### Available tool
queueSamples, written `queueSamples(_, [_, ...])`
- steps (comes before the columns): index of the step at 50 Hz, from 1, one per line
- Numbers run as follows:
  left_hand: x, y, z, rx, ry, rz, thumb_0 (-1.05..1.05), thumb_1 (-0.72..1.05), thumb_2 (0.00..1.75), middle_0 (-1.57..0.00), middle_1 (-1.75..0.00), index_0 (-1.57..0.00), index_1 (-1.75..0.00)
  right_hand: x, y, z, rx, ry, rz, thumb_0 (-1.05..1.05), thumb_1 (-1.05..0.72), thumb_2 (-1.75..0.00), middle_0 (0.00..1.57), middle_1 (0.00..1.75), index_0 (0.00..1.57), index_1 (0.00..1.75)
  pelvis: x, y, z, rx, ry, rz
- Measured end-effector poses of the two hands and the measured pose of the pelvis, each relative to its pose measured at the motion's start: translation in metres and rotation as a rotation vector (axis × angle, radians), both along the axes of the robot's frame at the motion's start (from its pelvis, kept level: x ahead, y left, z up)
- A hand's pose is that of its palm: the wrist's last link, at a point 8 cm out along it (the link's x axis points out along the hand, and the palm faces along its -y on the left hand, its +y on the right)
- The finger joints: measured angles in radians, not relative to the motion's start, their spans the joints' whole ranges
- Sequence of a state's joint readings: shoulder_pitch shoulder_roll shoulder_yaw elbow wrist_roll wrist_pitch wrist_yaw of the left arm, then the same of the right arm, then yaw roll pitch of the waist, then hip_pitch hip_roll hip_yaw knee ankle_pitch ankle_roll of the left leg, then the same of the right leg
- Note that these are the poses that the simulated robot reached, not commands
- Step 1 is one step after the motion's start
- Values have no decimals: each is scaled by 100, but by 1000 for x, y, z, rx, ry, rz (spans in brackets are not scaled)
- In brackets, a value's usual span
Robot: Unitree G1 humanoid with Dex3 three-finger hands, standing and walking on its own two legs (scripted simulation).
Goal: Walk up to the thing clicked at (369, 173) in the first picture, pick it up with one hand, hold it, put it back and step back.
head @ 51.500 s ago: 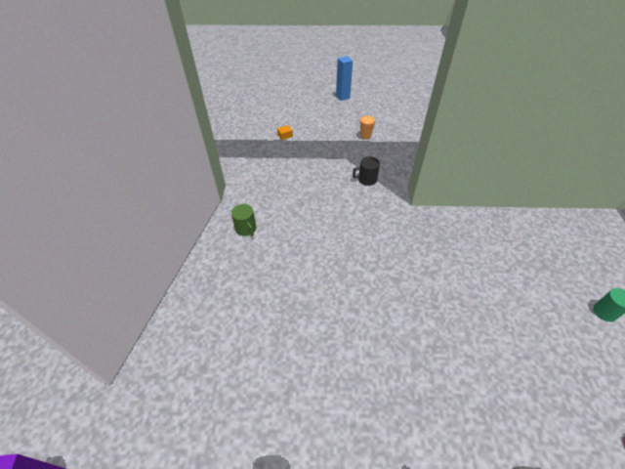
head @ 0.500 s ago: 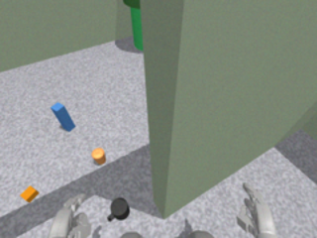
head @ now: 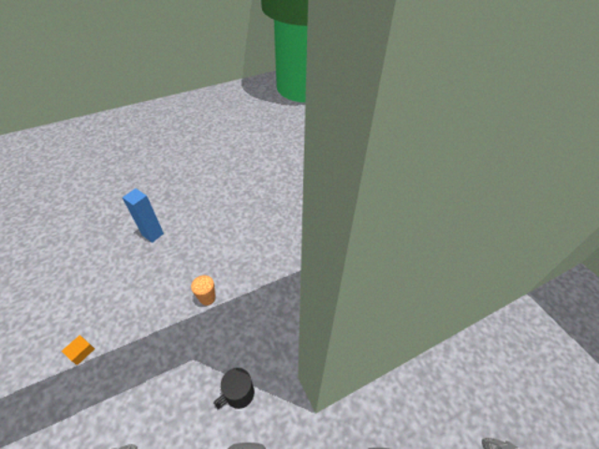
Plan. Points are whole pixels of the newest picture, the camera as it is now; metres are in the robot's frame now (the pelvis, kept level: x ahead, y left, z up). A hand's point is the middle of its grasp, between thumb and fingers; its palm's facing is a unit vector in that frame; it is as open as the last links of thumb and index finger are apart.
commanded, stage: stand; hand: left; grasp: from above
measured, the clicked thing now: (233, 392) +0.36 +0.22 -0.70
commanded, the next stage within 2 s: none
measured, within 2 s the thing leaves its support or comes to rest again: neither
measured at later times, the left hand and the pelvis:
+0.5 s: hand out of the picture +0.01 +0.24 -0.14, palm faces +0.05 -0.94 -0.34, open 7.4 cm; pelvis -0.02 -0.01 +0.02, yaw +0 degrees
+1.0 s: hand out of the picture +0.06 +0.22 -0.14, palm faces +0.03 -0.95 -0.31, open 7.4 cm; pelvis +0.00 -0.02 +0.02, yaw +0 degrees
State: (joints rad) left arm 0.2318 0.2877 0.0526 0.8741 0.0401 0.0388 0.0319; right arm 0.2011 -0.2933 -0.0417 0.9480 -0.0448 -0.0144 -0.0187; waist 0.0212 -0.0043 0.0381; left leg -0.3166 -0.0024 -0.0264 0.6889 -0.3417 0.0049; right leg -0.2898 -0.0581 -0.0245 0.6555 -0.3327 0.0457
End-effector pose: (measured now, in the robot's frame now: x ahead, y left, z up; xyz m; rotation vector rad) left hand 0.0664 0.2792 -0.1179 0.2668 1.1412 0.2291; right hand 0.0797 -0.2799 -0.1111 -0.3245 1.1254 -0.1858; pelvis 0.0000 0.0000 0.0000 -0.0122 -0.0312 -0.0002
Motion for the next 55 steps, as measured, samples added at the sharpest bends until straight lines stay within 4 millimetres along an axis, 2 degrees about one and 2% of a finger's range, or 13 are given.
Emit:
queueSamples(5, [-29, 1, 0, -13, 80, 36, 1, 90, 90, -20, -30, -20, -30, -14, 7, 2, 15, 47, -25, 1, -91, -90, 20, 30, 21, 30, -2, 2, 9, 1, -29, 2])
queueSamples(10, [-46, 0, 4, -17, 122, 53, 1, 90, 90, -20, -30, -20, -30, -23, 11, 3, 33, 67, -36, 1, -91, -90, 20, 30, 21, 30, -6, 3, 16, 6, -51, 2])
queueSamples(17, [-58, 1, 10, -6, 141, 54, 1, 90, 90, -20, -30, -20, -30, -32, 9, 2, 48, 77, -47, 1, -91, -90, 20, 30, 21, 30, -13, 1, 20, 9, -64, 5])
queueSamples(29, [-67, -2, 16, 18, 172, 59, 1, 90, 90, -20, -30, -20, -30, -45, -12, 0, 45, 124, -55, 1, -91, -90, 20, 30, 21, 30, -17, -11, 21, 9, -54, 8])
queueSamples(34, [-62, -7, 16, 13, 179, 56, 1, 90, 90, -20, -30, -20, -30, -48, -18, 1, 38, 143, -59, 1, -91, -90, 20, 30, 21, 30, -13, -15, 22, 6, -49, 7])
queueSamples(41, [-40, -12, 15, -4, 155, 45, 1, 90, 90, -20, -30, -20, -30, -47, -21, 3, 27, 163, -58, 1, -91, -90, 20, 30, 21, 30, -6, -16, 23, 7, -42, 4])
queueSamples(55, [-1, -19, 16, -24, 120, 23, 1, 90, 90, -20, -30, -20, -30, -21, -10, 3, 47, 145, -49, 1, -91, -90, 20, 30, 21, 30, 9, -15, 26, 10, -29, -1])
